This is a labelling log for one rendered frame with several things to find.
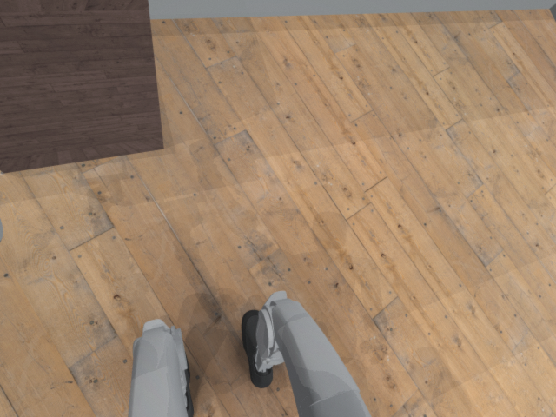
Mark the cabinet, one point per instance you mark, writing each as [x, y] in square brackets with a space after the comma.
[77, 82]

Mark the robot right foot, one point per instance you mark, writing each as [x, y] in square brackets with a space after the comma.
[263, 378]

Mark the right robot thigh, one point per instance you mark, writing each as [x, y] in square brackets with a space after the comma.
[321, 383]

